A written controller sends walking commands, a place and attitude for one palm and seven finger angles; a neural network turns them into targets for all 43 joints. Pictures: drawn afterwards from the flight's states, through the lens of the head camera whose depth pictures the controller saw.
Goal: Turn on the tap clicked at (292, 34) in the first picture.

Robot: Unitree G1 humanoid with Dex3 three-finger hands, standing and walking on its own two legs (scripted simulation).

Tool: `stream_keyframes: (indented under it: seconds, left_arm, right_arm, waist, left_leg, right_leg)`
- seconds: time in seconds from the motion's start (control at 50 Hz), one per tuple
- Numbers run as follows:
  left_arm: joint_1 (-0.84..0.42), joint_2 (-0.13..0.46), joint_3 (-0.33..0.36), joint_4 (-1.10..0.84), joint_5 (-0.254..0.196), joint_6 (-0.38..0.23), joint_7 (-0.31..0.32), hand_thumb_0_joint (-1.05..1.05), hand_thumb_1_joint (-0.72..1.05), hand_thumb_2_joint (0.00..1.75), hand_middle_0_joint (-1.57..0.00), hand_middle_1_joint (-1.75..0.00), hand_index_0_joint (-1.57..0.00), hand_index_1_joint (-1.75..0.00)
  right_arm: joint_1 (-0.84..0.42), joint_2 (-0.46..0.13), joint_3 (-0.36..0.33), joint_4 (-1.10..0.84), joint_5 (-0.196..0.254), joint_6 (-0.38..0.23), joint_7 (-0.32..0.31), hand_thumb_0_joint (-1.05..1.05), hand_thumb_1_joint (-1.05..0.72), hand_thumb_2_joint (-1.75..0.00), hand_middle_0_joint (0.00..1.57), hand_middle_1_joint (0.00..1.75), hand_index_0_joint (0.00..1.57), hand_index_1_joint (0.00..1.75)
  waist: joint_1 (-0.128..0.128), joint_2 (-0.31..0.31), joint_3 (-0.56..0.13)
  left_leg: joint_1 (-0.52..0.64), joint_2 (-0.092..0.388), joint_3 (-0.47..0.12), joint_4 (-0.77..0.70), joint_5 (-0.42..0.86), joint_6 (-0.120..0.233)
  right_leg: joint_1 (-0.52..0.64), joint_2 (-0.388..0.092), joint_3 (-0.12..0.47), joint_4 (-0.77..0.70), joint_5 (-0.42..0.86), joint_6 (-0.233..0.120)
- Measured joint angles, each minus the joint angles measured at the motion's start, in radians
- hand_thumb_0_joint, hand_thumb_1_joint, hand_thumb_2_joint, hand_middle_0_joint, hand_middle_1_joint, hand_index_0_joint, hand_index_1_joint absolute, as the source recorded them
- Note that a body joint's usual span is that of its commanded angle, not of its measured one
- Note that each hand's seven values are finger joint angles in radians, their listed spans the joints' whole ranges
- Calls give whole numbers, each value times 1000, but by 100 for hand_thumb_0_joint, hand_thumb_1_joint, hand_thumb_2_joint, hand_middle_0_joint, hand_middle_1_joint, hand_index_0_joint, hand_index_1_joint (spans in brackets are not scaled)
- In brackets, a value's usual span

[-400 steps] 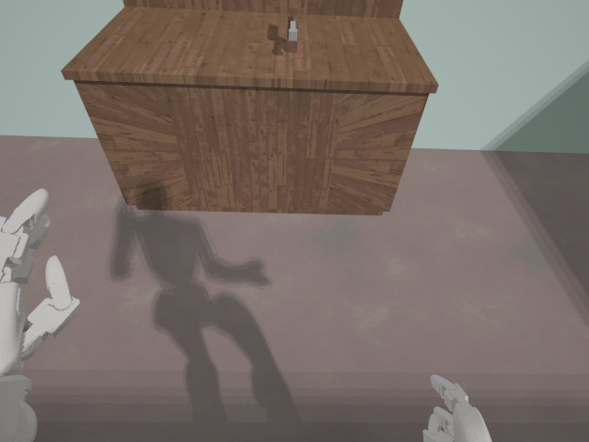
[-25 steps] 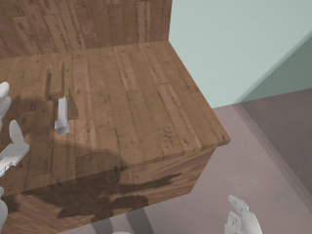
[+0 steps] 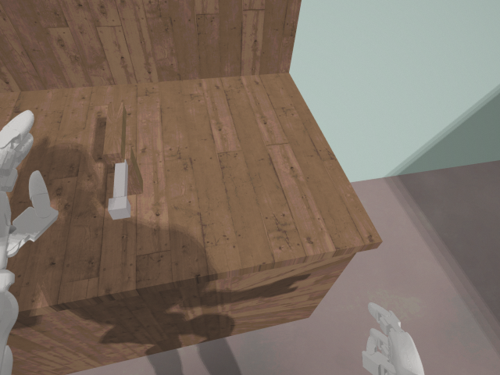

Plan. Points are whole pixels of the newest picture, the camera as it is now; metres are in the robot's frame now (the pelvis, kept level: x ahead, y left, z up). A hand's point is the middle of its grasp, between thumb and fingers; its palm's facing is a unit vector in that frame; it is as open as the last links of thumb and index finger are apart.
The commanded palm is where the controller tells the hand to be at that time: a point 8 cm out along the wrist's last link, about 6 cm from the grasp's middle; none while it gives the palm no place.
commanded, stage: come to a stop and stand still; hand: left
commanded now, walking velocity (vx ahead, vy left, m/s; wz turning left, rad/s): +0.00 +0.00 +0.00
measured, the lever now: (119, 208) +0.34 +0.27 +0.04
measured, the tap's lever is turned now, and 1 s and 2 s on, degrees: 0 0 0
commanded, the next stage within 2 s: look again from close up in 0.94 s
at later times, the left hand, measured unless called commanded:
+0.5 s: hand (33, 236) +0.22 +0.28 +0.16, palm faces +0.42 -0.85 -0.32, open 7.4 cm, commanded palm +0.15 +0.31 +0.17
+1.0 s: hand (36, 227) +0.23 +0.29 +0.16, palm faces +0.38 -0.85 -0.37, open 7.4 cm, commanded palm +0.17 +0.32 +0.17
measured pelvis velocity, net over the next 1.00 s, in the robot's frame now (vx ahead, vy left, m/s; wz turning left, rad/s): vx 0.01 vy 0.04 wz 0.02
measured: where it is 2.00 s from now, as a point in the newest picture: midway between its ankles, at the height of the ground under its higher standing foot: outside the picture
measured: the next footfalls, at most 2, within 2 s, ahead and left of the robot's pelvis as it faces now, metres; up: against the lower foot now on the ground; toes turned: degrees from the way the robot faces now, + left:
none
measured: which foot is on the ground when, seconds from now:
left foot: down 0.00-1.00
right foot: down 0.00-1.00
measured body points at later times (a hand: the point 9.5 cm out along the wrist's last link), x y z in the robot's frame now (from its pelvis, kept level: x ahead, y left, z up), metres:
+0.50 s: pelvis -0.01 +0.03 +0.00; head +0.02 +0.06 +0.45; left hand +0.19 +0.33 +0.18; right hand +0.17 -0.18 -0.07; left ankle +0.02 +0.11 -0.74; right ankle +0.02 -0.10 -0.74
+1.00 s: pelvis +0.01 +0.04 +0.00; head +0.04 +0.06 +0.45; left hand +0.20 +0.33 +0.18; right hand +0.20 -0.18 -0.07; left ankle +0.02 +0.11 -0.74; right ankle +0.02 -0.10 -0.74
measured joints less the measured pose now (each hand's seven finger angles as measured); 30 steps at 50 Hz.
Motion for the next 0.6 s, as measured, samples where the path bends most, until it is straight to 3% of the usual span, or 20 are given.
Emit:
stream_keyframes:
  seconds: [0.02, 0.08, 0.18, 0.3, 0.4, 0.5, 0.6]
  left_arm:
    - [-30, 13, 25, 28, -17, -19, 1, 2, 89, 90, -21, -31, -22, -30]
    - [8, -17, 50, 4, -57, -33, 20, 2, 89, 90, -21, -31, -21, -30]
    - [192, -62, -37, -89, -66, -67, 9, 2, 89, 90, -20, -30, -21, -30]
    - [190, -44, -26, -47, -60, -79, 5, 2, 89, 90, -21, -31, -22, -30]
    - [123, -79, -14, -33, -49, -79, 26, 2, 89, 90, -21, -31, -21, -30]
    - [114, -98, -39, -56, -33, -84, 29, 2, 89, 90, -21, -31, -21, -30]
    - [139, -74, -37, -73, -34, -80, 20, 2, 89, 90, -21, -31, -21, -30]
  right_arm:
    - [-7, -1, 2, 1, 5, -4, 12, 2, -90, -90, 20, 30, 20, 30]
    - [-14, -12, -2, -20, 13, -19, 44, 2, -90, -90, 20, 30, 21, 30]
    - [14, -13, -5, -21, 17, -28, 38, 2, -90, -90, 20, 30, 21, 30]
    - [55, 6, 12, 12, 18, -30, 11, 2, -90, -90, 20, 30, 20, 30]
    - [55, 14, 27, 32, 15, -51, 19, 2, -90, -90, 20, 30, 20, 30]
    - [32, 25, 33, 26, 9, -59, 30, 2, -90, -90, 20, 30, 21, 30]
    - [5, 32, 34, 7, 6, -49, 33, 2, -90, -90, 20, 30, 21, 30]
  waist:
    - [2, -3, 7]
    - [-27, 11, 18]
    - [-59, 21, 2]
    - [-35, 2, -2]
    - [-15, -6, 2]
    - [-21, -9, -2]
    - [-36, -9, -4]
  left_leg:
    - [-4, 3, 6, 1, 3, -1]
    - [-6, 0, 24, 7, 4, 5]
    - [-1, -17, 35, 5, 4, 22]
    - [-5, -30, 19, 1, 14, 31]
    - [-4, -38, 13, -3, 16, 38]
    - [2, -46, 14, -10, 13, 45]
    - [6, -46, 14, -14, 5, 46]
  right_leg:
    - [-7, 3, 6, 3, 5, -1]
    - [-19, -1, 23, 17, 9, 6]
    - [-22, -19, 34, 30, 2, 22]
    - [-15, -31, 18, 22, 7, 29]
    - [-9, -39, 12, 13, 10, 36]
    - [-2, -46, 13, 4, 8, 43]
    - [9, -45, 13, -15, 8, 47]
